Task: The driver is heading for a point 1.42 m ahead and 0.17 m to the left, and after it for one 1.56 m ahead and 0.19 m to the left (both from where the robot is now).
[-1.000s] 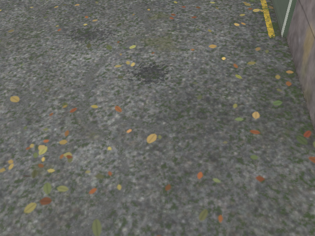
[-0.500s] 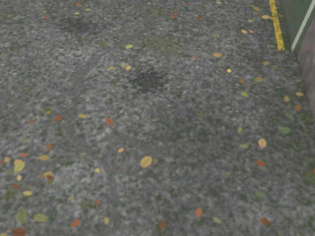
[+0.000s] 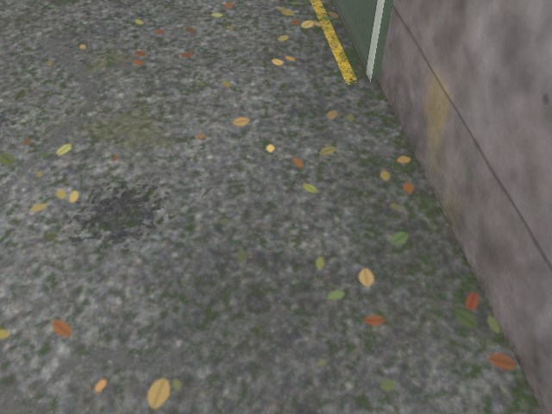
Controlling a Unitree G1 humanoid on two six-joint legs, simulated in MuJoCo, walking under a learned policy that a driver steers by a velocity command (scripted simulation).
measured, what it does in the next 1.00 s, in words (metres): walks ahead: left foot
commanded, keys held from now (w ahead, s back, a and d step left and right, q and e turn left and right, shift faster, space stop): w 1.00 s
